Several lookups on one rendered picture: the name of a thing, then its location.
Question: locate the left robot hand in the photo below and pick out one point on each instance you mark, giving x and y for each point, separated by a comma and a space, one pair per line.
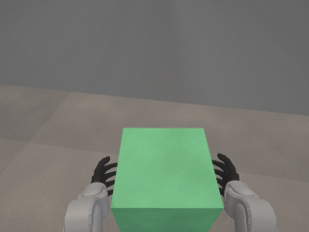
101, 177

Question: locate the robot right forearm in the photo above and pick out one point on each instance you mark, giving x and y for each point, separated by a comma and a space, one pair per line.
247, 209

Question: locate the robot left forearm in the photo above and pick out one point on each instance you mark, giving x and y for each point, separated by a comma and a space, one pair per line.
86, 212

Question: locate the carton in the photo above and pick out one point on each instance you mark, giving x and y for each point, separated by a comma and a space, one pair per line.
165, 181

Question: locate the right robot hand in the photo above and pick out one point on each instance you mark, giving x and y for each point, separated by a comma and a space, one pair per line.
228, 174

